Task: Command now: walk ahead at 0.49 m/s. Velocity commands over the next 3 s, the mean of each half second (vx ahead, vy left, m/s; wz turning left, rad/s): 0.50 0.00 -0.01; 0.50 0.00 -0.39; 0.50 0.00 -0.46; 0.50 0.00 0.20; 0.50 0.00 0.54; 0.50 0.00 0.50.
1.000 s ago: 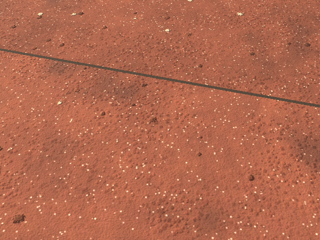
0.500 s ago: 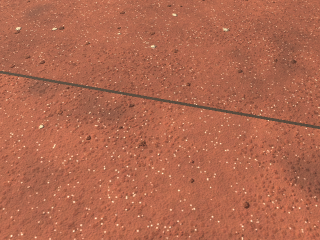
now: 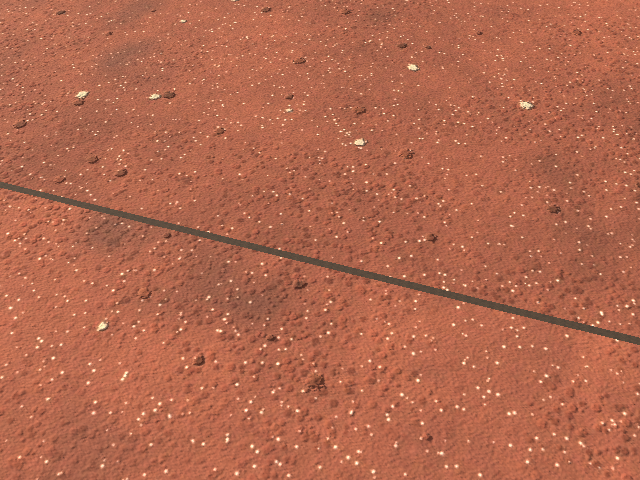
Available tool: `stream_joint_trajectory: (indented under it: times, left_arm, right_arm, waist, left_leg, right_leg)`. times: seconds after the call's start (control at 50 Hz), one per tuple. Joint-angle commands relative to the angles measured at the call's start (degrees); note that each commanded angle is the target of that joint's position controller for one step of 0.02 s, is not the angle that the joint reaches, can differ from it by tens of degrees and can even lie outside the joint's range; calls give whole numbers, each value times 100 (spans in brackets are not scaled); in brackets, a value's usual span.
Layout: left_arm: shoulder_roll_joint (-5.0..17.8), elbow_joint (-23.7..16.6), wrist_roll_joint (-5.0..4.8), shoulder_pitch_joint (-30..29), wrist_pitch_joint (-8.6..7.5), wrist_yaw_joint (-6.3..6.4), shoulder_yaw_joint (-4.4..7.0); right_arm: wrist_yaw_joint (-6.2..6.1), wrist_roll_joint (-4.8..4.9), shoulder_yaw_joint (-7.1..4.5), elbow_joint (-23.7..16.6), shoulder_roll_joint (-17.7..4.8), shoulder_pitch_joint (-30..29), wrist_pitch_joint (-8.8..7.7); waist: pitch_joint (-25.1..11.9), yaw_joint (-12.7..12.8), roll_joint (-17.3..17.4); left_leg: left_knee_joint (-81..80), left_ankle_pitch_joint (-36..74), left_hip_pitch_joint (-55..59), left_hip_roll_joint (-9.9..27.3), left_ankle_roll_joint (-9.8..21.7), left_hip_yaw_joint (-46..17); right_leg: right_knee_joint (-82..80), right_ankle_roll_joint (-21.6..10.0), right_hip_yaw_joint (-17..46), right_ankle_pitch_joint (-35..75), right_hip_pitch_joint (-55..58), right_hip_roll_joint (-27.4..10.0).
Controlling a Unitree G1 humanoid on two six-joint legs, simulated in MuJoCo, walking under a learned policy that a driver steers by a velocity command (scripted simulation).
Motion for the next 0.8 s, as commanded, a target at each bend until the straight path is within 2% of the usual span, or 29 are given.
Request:
stream_joint_trajectory:
  times: [0.02, 0.06, 0.12, 0.18, 0.2, 0.22, 0.24, 0.26, 0.28, 0.3, 0.32, 0.34, 0.36, 0.38, 0.4, 0.42, 0.44, 0.48, 0.54, 0.6, 0.66, 0.72, 0.76, 0.8]
  left_arm:
    - [823, -346, -34, -138, -52, 109, 126]
    - [911, -289, -82, 105, -34, 132, 140]
    - [949, -151, -125, 466, 29, 140, 158]
    - [985, -69, -123, 597, 130, 175, 194]
    - [1026, -77, -122, 544, 160, 184, 213]
    - [1084, -111, -115, 430, 185, 188, 231]
    - [1092, -154, -95, 285, 217, 187, 227]
    - [949, -235, -40, 193, 230, 182, 167]
    - [500, -374, 19, 588, 163, 149, 18]
    - [55, -278, -37, 1007, 13, 93, -126]
    - [743, -352, -215, 478, -100, 71, 54]
    - [971, -546, -284, -54, -157, 79, 115]
    - [949, -586, -224, -334, -152, 128, 141]
    - [829, -594, -152, -322, -93, 158, 171]
    - [673, -558, -131, -166, -3, 161, 170]
    - [532, -519, -131, -53, 70, 168, 163]
    - [471, -520, -127, -31, 123, 180, 167]
    - [518, -649, -109, -347, 180, 197, 202]
    - [494, -831, -108, -922, 193, 171, 222]
    - [436, -991, -137, -1414, 166, 103, 207]
    - [376, -1199, -137, -1898, 161, 24, 170]
    - [338, -1452, -142, -2270, 153, -91, 142]
    - [369, -1611, -146, -2351, 145, -179, 150]
    - [543, -1670, -141, -2042, 153, -230, 241]
  right_arm:
    - [31, -23, -6, -321, -130, -188, -34]
    - [74, 6, 26, -436, -96, -646, -56]
    - [168, 61, 54, -618, -124, -1174, -76]
    - [294, 79, 49, -810, -210, -1435, -138]
    - [322, 79, 26, -817, -276, -1331, -159]
    - [332, 74, -27, -766, -393, -1048, -177]
    - [320, 67, -132, -593, -575, -417, -188]
    - [280, 65, -288, -266, -891, 688, -187]
    - [234, -73, -427, -85, -1465, 1670, -169]
    - [271, -67, -393, 8, -1417, 1910, -136]
    - [263, -17, -254, -20, -925, 1636, -144]
    - [248, 17, -184, -146, -740, 1007, -142]
    - [266, -15, -122, -235, -571, 531, -140]
    - [294, -62, -90, -253, -451, 317, -157]
    - [321, -95, -57, -208, -324, 263, -166]
    - [331, -88, -58, -139, -311, 329, -177]
    - [319, -82, -73, -63, -376, 430, -190]
    - [249, -101, -119, 48, -553, 605, -194]
    - [136, -126, -139, 180, -620, 873, -156]
    - [70, -122, -136, 247, -674, 978, -151]
    - [27, -90, -145, 382, -703, 1212, -124]
    - [1, -58, -167, 486, -724, 1369, -28]
    - [-29, -30, -200, 473, -807, 1295, 51]
    - [-78, -20, -247, 366, -989, 1092, 124]
  waist:
    - [403, -158, -436]
    - [438, 8, -452]
    - [570, 199, -486]
    - [608, 164, -550]
    - [527, 60, -602]
    - [336, -129, -698]
    - [-52, -492, -745]
    - [-726, -966, -663]
    - [-1711, -1016, 294]
    - [-2406, -869, 1330]
    - [-1768, -914, 866]
    - [-958, -757, 559]
    - [-556, -568, 45]
    - [-324, -361, 39]
    - [-276, -200, 116]
    - [-215, -139, 155]
    - [-136, -90, 132]
    - [55, -94, 83]
    - [195, -253, 44]
    - [314, -410, 65]
    - [498, -585, 8]
    - [618, -686, -41]
    - [606, -620, 20]
    - [255, -362, 244]
  left_leg:
    - [-1147, 940, 20, 16, -75, 59]
    - [-1851, 1260, 212, -157, -88, 213]
    - [-2409, 1159, 114, -272, -66, 249]
    - [-2760, 621, 53, -357, 116, 233]
    - [-2862, 399, 293, -424, 196, 274]
    - [-2928, 213, 809, -575, 290, 389]
    - [-3004, 173, 1712, -786, 420, 557]
    - [-2918, 329, 3240, -711, 638, 436]
    - [-2874, 112, 5588, 739, 1326, -1544]
    - [-3806, -775, 6637, 1544, 1848, -3847]
    - [-4031, -1076, 6164, 1318, 1527, -3552]
    - [-4163, -594, 5211, 1155, 1290, -2641]
    - [-4359, 35, 4308, 920, 1176, -1974]
    - [-4555, 399, 3692, 706, 1108, -1505]
    - [-4741, 458, 3347, 531, 1070, -1208]
    - [-4872, 599, 3149, 437, 1105, -996]
    - [-4957, 789, 3027, 401, 1145, -819]
    - [-5093, 1070, 3055, 407, 1171, -541]
    - [-5189, 1095, 3326, 403, 1030, -172]
    - [-5286, 993, 3437, 331, 848, 273]
    - [-5292, 1002, 3900, 468, 779, 547]
    - [-5000, 1318, 4568, 686, 721, 742]
    - [-4633, 2051, 4838, 794, 634, 875]
    - [-3853, 4019, 4855, 775, 496, 1086]
  right_leg:
    - [-787, -808, 934, 1211, -429, -1534]
    - [-780, -707, 813, 1116, -239, -1493]
    - [-603, -689, 854, 977, 363, -1684]
    - [-228, -613, 937, 1302, 1011, -1973]
    - [-46, -557, 931, 1628, 1117, -2016]
    - [276, -491, 876, 2405, 1133, -1993]
    - [992, -387, 708, 3374, 1034, -1816]
    - [2251, -215, 473, 3513, 436, -1494]
    - [4502, 117, 142, 1606, -1570, -855]
    - [5836, 254, 742, -2309, -3045, -104]
    - [6399, 122, 1180, -2210, -3638, -475]
    - [6303, 53, 958, -1621, -3797, -790]
    - [6023, 72, 830, -1105, -3510, -1047]
    - [5697, 98, 824, -791, -3183, -1228]
    - [5502, 117, 841, -615, -2855, -1336]
    - [5370, 150, 785, -535, -2712, -1344]
    - [5237, 190, 743, -464, -2730, -1362]
    - [4837, 282, 733, -45, -3138, -1405]
    - [4002, 328, 812, 812, -3612, -1382]
    - [3112, 267, 758, 1500, -3490, -1187]
    - [2568, 199, 642, 1625, -3606, -1074]
    - [2278, 97, 497, 1226, -3860, -1031]
    - [2179, -20, 278, 692, -3765, -943]
    - [2197, -209, -142, 101, -2938, -585]
Next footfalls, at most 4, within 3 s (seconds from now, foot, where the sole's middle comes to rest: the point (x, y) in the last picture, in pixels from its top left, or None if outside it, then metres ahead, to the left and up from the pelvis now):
0.26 left None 0.34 0.15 -0.78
0.86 right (397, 428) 0.64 -0.10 -0.78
1.34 left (355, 305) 0.96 0.00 -0.78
1.82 right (485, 280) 1.06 -0.34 -0.78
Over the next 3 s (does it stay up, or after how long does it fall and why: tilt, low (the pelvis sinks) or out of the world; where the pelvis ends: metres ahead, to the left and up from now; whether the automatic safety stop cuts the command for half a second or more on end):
stays up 1.59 -0.26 -0.01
